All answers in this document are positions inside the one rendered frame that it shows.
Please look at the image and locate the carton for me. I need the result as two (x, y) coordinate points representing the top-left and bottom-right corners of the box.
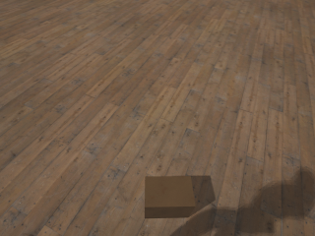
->
(145, 176), (196, 219)

